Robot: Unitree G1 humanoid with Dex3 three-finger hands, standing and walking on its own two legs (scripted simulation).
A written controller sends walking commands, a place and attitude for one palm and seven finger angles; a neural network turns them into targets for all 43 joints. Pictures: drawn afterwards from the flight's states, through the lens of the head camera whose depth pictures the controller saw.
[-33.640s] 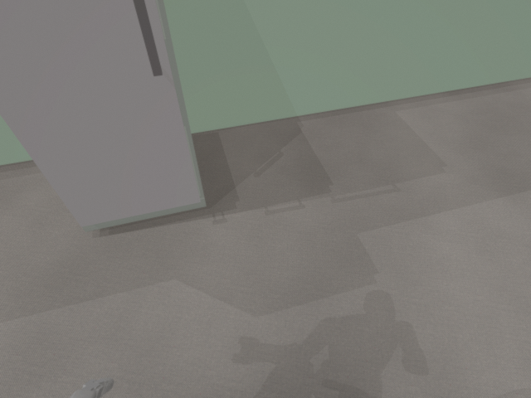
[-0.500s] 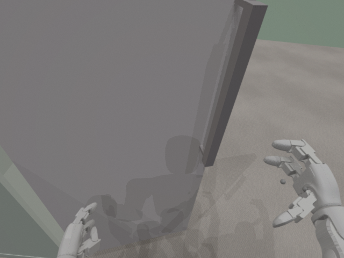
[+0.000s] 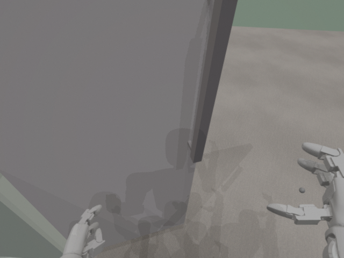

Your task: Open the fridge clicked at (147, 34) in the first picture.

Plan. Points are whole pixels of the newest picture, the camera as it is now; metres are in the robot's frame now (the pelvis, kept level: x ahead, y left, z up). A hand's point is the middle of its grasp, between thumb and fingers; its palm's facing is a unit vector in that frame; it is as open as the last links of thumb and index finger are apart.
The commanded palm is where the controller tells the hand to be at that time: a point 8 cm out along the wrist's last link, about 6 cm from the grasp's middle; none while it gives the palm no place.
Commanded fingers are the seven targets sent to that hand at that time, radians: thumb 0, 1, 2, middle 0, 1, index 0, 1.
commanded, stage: draw the hand back to the body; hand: right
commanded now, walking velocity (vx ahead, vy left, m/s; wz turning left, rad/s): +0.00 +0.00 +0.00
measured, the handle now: (202, 96) +0.41 -0.06 +0.20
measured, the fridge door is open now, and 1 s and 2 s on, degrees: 72 72 72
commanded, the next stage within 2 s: step back with the hand held close in 0.84 s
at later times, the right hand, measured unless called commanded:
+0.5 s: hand (341, 190) +0.20 -0.29 +0.16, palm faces +0.47 +0.80 -0.38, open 8.4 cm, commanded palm +0.15 -0.32 +0.17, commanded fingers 0.00 -0.90 -0.90 0.20 0.30 0.20 0.30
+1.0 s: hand (337, 192) +0.20 -0.28 +0.16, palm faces +0.48 +0.80 -0.36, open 7.4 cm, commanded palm +0.15 -0.30 +0.18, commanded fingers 0.00 -0.90 -0.90 0.20 0.30 0.20 0.30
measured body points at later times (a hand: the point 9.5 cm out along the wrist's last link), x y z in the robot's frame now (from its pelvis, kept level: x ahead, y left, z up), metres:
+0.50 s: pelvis +0.01 -0.02 +0.00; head -0.01 -0.01 +0.45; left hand +0.20 +0.21 -0.07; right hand +0.17 -0.33 +0.18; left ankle +0.02 +0.13 -0.74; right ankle -0.01 -0.09 -0.74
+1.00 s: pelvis +0.00 +0.00 +0.00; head -0.02 +0.01 +0.45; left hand +0.19 +0.22 -0.07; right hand +0.17 -0.32 +0.18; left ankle +0.02 +0.13 -0.74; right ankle -0.01 -0.09 -0.74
